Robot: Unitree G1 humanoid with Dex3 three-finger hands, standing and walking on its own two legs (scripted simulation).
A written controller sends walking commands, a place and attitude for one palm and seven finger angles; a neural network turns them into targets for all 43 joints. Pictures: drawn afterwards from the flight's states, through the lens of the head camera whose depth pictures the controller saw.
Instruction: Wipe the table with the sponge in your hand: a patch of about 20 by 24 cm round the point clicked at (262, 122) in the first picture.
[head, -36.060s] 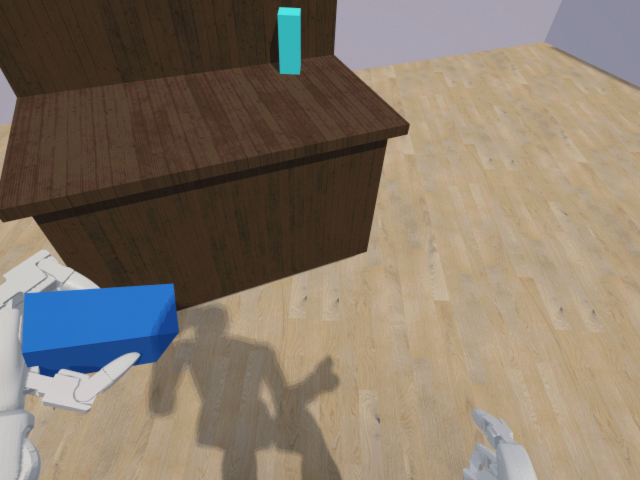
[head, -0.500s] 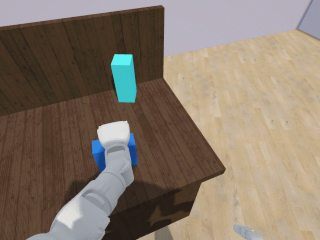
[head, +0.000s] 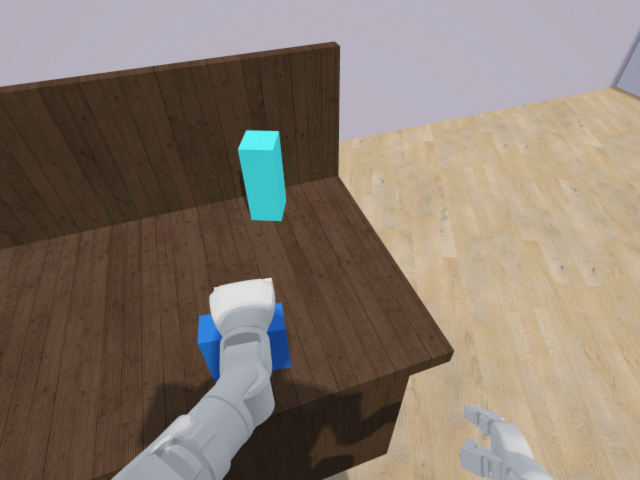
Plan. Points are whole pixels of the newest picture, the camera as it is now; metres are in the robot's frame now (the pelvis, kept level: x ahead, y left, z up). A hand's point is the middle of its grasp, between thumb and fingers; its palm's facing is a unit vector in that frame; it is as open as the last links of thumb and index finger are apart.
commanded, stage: wipe back along the third lane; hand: left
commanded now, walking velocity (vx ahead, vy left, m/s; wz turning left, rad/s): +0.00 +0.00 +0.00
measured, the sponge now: (249, 348) +0.32 +0.15 -0.05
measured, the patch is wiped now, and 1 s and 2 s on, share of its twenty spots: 1.00 1.00 1.00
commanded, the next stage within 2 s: slide back across to the middle lane in 0.12 s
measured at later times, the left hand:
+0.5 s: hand (237, 347) +0.29 +0.16 +0.00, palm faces -0.05 -0.10 -0.99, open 9.2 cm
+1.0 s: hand (201, 363) +0.27 +0.20 +0.00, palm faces -0.06 -0.10 -0.99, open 9.2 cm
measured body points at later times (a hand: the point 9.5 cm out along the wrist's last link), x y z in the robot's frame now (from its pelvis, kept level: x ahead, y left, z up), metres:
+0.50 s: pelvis -0.01 -0.01 +0.00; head -0.03 -0.04 +0.45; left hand +0.29 +0.16 +0.06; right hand +0.21 -0.23 -0.09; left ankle +0.00 +0.11 -0.73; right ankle -0.01 -0.09 -0.73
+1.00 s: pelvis -0.01 -0.01 +0.00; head -0.03 -0.04 +0.45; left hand +0.26 +0.20 +0.05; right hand +0.22 -0.23 -0.09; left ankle +0.00 +0.11 -0.73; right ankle -0.01 -0.09 -0.73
